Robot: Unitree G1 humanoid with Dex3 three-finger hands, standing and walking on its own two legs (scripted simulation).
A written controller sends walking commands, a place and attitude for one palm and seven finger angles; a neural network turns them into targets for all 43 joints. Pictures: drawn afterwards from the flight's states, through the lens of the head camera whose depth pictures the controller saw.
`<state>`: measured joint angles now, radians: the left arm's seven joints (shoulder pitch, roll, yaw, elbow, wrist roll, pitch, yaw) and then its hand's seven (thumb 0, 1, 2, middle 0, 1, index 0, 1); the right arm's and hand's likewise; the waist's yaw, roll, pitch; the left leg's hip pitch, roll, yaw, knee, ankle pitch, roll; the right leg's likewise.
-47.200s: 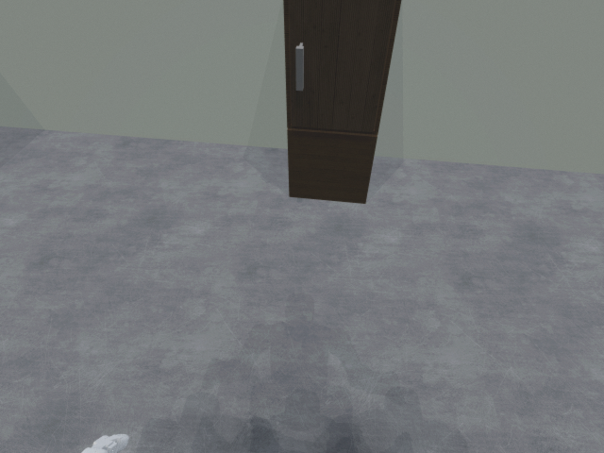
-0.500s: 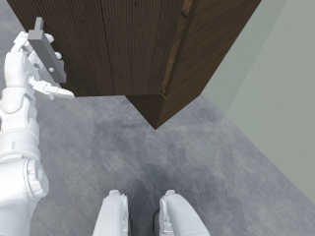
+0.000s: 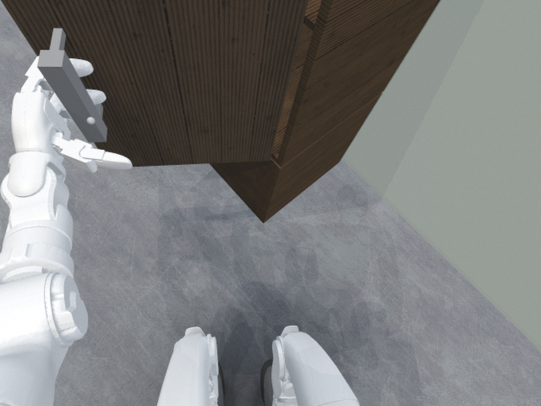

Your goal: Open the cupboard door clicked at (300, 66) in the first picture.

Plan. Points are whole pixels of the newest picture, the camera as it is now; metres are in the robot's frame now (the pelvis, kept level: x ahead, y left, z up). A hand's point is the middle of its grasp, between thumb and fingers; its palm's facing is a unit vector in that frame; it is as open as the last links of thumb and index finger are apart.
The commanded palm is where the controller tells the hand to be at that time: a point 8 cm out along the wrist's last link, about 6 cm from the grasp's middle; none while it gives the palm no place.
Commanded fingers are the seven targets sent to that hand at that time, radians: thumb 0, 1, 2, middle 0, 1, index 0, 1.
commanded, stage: slide the fingers in behind the handle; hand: left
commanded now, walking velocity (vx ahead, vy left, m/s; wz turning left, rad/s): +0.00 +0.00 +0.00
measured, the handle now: (79, 90) +0.55 +0.24 +0.05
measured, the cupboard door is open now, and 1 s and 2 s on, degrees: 55 55 89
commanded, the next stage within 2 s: close the thumb around the handle in 0.24 s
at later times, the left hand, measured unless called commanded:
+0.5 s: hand (87, 121) +0.50 +0.22 +0.04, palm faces +0.06 -1.00 -0.01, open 13.3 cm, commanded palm +0.49 +0.25 +0.04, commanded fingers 0.00 0.00 0.52 -0.34 -1.25 -0.34 -1.25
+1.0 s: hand (96, 121) +0.50 +0.21 +0.04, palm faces +0.07 -1.00 -0.02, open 5.9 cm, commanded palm +0.48 +0.25 +0.04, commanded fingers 0.00 0.90 0.90 -0.40 -1.35 -0.40 -1.35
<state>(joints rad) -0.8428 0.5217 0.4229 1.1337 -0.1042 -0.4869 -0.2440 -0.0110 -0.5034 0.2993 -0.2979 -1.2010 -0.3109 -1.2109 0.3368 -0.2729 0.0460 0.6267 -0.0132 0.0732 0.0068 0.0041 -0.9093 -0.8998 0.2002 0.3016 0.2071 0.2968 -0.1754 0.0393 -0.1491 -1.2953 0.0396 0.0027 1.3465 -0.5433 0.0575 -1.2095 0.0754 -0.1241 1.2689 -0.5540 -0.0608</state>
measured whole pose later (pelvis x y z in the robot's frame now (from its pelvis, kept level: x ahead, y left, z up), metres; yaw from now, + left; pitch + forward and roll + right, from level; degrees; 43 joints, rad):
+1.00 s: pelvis +0.00 +0.01 +0.00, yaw +0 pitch +28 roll -5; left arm -0.84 0.48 0.38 1.15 -0.10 -0.52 -0.20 0.01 0.68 0.82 -0.38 -1.34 -0.36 -1.34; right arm 0.34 -0.27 0.04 0.63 -0.02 0.10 0.02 0.00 -0.91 -0.90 0.20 0.30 0.21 0.30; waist -0.17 0.04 -0.15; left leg -1.27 0.03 0.01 1.33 -0.54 0.07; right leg -1.18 0.07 -0.12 1.25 -0.55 -0.05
